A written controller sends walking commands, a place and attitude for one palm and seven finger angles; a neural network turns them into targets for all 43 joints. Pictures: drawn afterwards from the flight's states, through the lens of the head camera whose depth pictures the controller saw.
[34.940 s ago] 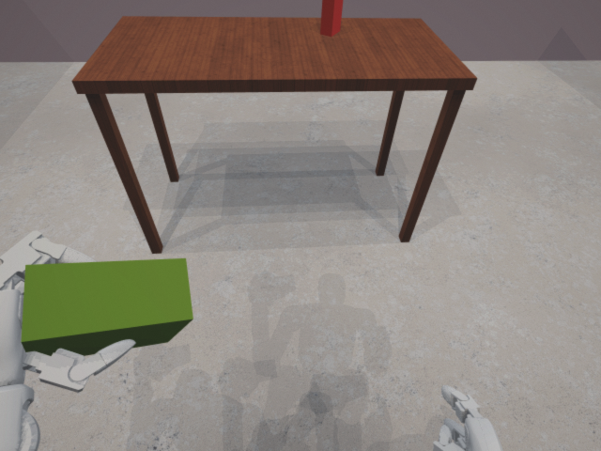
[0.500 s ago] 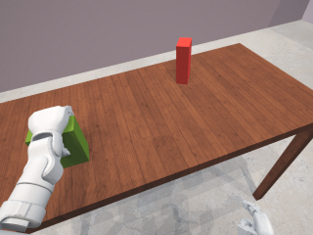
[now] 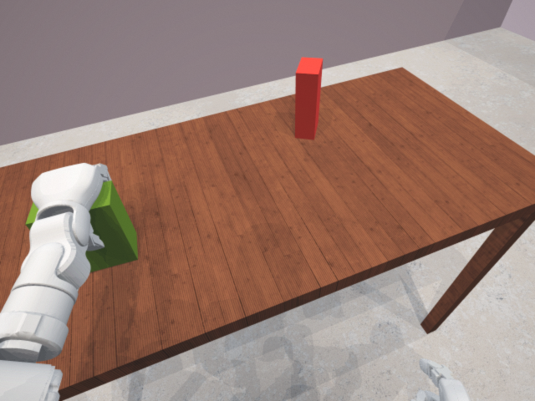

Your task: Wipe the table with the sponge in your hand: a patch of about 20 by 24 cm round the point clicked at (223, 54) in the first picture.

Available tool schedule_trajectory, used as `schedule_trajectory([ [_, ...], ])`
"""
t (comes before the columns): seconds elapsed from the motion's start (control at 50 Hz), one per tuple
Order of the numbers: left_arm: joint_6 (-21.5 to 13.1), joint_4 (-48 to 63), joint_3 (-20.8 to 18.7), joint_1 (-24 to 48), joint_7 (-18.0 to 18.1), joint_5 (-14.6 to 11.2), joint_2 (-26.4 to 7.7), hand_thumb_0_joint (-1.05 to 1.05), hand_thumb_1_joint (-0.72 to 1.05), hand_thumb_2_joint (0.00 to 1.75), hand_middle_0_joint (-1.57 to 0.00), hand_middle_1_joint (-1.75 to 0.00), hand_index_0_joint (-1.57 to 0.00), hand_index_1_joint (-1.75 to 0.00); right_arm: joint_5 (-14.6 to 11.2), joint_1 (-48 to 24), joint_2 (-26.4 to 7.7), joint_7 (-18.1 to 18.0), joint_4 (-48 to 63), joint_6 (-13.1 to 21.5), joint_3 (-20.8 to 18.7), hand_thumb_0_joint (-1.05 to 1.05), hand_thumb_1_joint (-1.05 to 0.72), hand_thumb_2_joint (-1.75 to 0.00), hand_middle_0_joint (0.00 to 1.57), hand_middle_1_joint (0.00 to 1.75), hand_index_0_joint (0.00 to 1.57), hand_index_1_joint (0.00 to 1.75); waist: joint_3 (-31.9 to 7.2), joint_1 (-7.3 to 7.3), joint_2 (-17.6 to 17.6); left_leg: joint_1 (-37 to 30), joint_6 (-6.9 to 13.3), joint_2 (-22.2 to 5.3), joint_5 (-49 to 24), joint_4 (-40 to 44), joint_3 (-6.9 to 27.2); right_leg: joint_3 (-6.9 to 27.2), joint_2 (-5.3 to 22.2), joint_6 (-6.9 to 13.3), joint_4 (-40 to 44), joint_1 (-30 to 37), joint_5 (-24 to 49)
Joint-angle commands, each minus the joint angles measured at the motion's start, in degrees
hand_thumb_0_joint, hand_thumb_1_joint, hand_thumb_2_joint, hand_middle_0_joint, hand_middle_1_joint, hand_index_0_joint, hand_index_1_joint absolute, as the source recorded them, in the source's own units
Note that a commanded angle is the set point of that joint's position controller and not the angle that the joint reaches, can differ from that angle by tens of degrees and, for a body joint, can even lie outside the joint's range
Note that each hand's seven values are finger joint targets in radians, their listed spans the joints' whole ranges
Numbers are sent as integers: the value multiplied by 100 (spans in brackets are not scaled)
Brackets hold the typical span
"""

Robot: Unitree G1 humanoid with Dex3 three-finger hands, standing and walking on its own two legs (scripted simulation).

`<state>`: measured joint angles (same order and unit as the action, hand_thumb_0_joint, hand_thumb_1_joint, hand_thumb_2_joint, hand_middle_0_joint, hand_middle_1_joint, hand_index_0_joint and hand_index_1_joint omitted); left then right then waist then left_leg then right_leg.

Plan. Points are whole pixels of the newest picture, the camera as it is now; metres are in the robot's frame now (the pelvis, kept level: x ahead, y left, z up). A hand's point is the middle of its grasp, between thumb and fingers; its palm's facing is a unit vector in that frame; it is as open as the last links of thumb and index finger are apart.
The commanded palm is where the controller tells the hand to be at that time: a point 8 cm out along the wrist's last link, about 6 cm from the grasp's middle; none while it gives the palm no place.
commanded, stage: wipe forward along the first lane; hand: left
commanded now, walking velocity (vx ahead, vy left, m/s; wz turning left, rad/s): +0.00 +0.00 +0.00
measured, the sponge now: (95, 239) +0.34 +0.33 +0.04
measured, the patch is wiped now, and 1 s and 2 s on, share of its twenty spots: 0.55 0.55 0.60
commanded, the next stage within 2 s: slide across to the middle lane in 0.38 s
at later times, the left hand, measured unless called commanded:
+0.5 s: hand (86, 188) +0.41 +0.34 +0.10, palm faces -0.11 +0.00 -0.99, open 10.2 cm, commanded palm +0.39 +0.33 +0.15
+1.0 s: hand (122, 178) +0.43 +0.29 +0.10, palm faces -0.02 -0.03 -1.00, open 10.2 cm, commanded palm +0.41 +0.28 +0.16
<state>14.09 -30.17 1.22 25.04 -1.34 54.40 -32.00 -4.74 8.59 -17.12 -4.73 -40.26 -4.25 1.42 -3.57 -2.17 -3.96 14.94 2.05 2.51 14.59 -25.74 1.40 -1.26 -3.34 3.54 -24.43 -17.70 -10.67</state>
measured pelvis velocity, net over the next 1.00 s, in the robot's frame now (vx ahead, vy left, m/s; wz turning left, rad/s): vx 0.02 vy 0.03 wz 0.01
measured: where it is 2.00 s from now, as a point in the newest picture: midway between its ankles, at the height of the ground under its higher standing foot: outside the picture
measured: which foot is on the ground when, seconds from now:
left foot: down 0.00-1.00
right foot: down 0.00-1.00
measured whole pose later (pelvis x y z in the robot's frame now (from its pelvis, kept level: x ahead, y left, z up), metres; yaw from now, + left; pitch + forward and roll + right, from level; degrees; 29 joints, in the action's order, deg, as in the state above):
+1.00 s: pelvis +0.02 +0.03 +0.00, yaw +1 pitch +6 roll -1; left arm 20.4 -38.4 9.3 37.8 3.1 55.4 -24.5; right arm -4.8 6.0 -15.0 -3.1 -41.1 -4.6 1.9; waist -4.7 -1.6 -3.8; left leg 14.6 3.9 4.3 14.7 -23.1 1.7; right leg -1.2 -1.5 1.5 -22.0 -17.2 -11.3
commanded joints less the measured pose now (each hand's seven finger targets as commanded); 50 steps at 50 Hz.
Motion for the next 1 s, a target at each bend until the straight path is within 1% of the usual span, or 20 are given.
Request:
schedule_trajectory([
  [0.0,17,209,-255,1585,102,201,-1333,0,10,130,-120,-160,-120,-160,5,-543,-736,-67,774,251,-230,0,-90,-90,20,30,20,30,-999,51,425,270,110,-18,-923,308,50,400,328,11,355,958,828],
  [0.04,-16,94,-466,1922,125,201,-1664,0,10,130,-120,-160,-120,-160,-6,-539,-773,-78,741,265,-221,0,-90,-90,20,30,20,30,-914,67,371,297,115,-42,-785,352,104,448,310,43,411,830,567],
  [0.08,-38,-91,-301,2113,130,243,-1549,0,10,130,-120,-160,-120,-160,-9,-413,-753,-101,715,261,-231,0,-90,-90,20,30,20,30,-1013,128,543,282,134,-31,-752,339,64,375,321,1,423,869,500],
  [0.14,-143,-319,-505,2321,130,263,-1840,0,10,130,-120,-160,-120,-160,-10,-367,-793,-112,670,260,-230,0,-90,-90,20,30,20,30,-1146,87,443,316,121,-40,-733,376,100,411,323,31,434,876,465],
  [0.2,-245,-595,-144,2694,111,365,-1550,0,10,130,-120,-160,-120,-160,-15,-198,-773,-108,611,254,-243,0,-90,-90,20,30,20,30,-1121,224,383,264,117,-46,-797,332,67,333,323,13,423,715,527],
  [0.24,-322,-695,-374,2740,118,380,-1822,0,10,130,-120,-160,-120,-160,-4,-182,-803,-112,609,253,-244,0,-90,-90,20,30,20,30,-1242,151,333,256,117,-61,-837,352,115,364,309,53,436,738,510],
  [0.26,-358,-796,-253,2894,116,428,-1748,0,10,130,-120,-160,-120,-160,0,-55,-794,-111,573,246,-258,0,-90,-90,20,30,20,30,-1309,219,329,224,115,-56,-880,325,101,308,304,40,407,739,551],
  [0.3,-427,-954,-188,2878,125,427,-1633,0,10,130,-120,-160,-120,-160,-8,12,-795,-96,560,235,-278,0,-90,-90,20,30,20,30,-1332,225,383,222,98,-72,-972,308,103,290,305,33,391,698,670],
  [0.34,-523,-935,-354,2952,155,376,-1773,0,10,130,-120,-160,-120,-160,0,7,-807,-98,563,233,-285,0,-90,-90,20,30,20,30,-1439,178,358,198,95,-90,-1062,320,146,305,296,67,387,722,738],
  [0.38,-579,-1020,-193,2998,194,382,-1584,0,10,130,-120,-160,-120,-160,3,134,-790,-93,535,221,-316,0,-90,-90,20,30,20,30,-1485,240,372,136,88,-93,-1205,267,106,261,297,41,358,718,897],
  [0.46,-637,-1153,-404,2885,271,312,-1766,0,10,130,-120,-160,-120,-160,10,190,-838,-72,493,190,-334,0,-90,-90,20,30,20,30,-1567,190,529,224,92,-97,-1408,263,87,284,306,31,326,912,1251],
  [0.5,-676,-770,-137,3064,317,266,-1422,0,10,130,-120,-160,-120,-160,-11,136,-786,-51,522,204,-362,0,-90,-90,20,30,20,30,-1682,220,282,4,66,-124,-1500,264,100,281,316,40,325,826,1249],
  [0.54,-650,-518,-200,3129,363,236,-1487,0,10,130,-120,-160,-120,-160,-14,50,-785,-32,539,214,-358,0,-90,-90,20,30,20,30,-1768,181,86,-136,18,-141,-1716,294,172,284,295,89,327,823,1269],
  [0.6,-521,-279,9,3182,443,123,-1159,0,10,130,-120,-160,-120,-160,-25,27,-754,-2,510,227,-387,0,-90,-90,20,30,20,30,-1745,228,107,-341,4,-172,-1861,255,172,257,300,66,342,796,1346],
  [0.64,-450,14,-209,3258,485,-11,-1362,0,10,130,-120,-160,-120,-160,-32,-113,-756,-17,544,236,-365,0,-90,-90,20,30,20,30,-1869,156,204,-344,-14,-160,-2003,311,215,254,299,77,343,1004,1489],
  [0.7,-190,137,334,3406,504,-33,-728,0,10,130,-120,-160,-120,-160,-58,-237,-693,9,523,258,-351,0,-90,-90,20,30,20,30,-1621,255,167,-583,-69,-211,-2007,342,272,151,283,42,360,709,1241],
  [0.74,-28,309,185,3615,536,20,-936,0,10,130,-120,-160,-120,-160,-52,-370,-698,17,524,276,-309,0,-90,-90,20,30,20,30,-1640,178,21,-642,-142,-222,-2077,407,364,119,254,95,344,651,1085],
  [0.78,160,243,330,3625,580,95,-732,0,10,130,-120,-160,-120,-160,-35,-356,-664,42,517,274,-310,0,-90,-90,20,30,20,30,-1767,189,164,-717,-166,-224,-2187,362,330,81,256,84,306,733,1195],
  [0.84,391,257,136,3579,621,136,-870,0,10,130,-120,-160,-120,-160,0,-498,-668,57,548,241,-261,0,-90,-90,20,30,20,30,-1893,77,201,-697,-243,-213,-2500,360,336,88,246,122,247,906,1451],
  [0.98,845,186,492,3755,599,269,-456,0,10,130,-120,-160,-120,-160,30,-645,-588,111,626,153,-187,0,-90,-90,20,30,20,30,-2032,114,195,-745,-257,-200,-2852,278,230,59,278,101,165,1067,1868],
])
